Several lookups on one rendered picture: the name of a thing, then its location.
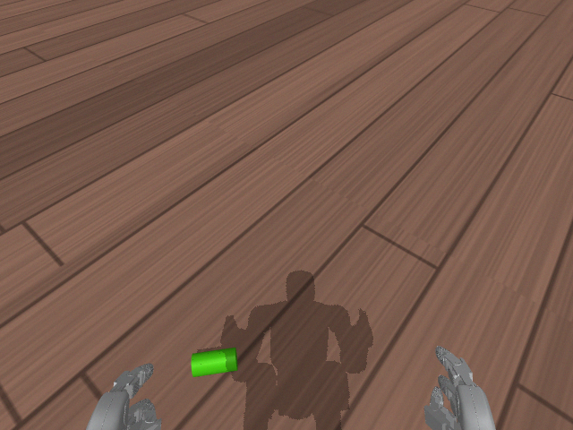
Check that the right robot hand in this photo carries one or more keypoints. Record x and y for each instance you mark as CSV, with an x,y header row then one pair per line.
x,y
467,401

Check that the can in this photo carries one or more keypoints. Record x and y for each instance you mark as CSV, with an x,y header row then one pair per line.
x,y
214,362

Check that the left robot hand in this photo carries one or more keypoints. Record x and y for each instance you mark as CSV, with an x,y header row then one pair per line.
x,y
112,411

